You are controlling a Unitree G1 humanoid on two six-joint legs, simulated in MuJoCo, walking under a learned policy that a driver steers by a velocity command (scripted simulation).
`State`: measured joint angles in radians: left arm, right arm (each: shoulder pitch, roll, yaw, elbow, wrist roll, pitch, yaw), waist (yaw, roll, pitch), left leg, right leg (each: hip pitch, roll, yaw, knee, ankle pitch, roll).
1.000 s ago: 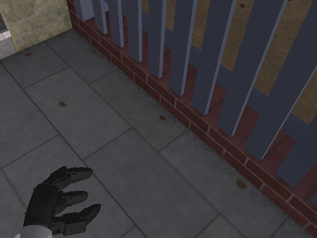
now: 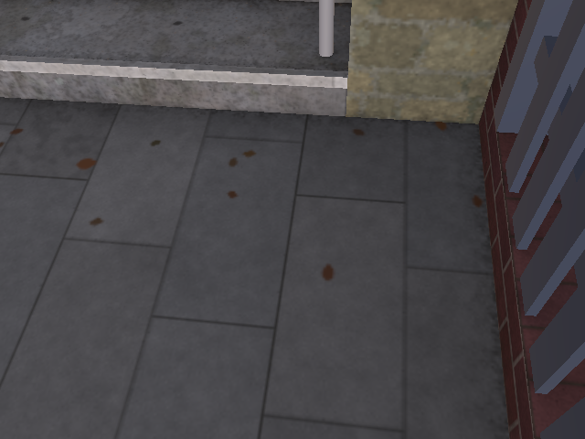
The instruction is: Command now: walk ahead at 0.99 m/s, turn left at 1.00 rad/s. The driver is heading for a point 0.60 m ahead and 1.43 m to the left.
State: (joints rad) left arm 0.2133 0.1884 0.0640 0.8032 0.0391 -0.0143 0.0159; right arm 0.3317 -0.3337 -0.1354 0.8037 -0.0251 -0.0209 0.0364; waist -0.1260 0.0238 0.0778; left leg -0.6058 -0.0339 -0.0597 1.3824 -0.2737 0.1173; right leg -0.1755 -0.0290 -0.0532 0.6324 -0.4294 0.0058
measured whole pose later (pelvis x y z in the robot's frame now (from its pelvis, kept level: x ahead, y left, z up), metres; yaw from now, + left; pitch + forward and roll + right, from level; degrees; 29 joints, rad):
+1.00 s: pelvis +0.76 +0.18 -0.03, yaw +60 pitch +1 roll -3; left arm 0.51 0.26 0.06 0.87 0.04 -0.01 0.01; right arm 0.03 -0.28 -0.05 0.58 -0.01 -0.01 0.05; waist 0.02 0.02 0.04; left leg -0.56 -0.08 0.12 0.79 -0.25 0.23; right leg 0.07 -0.18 -0.28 0.95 -0.43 0.07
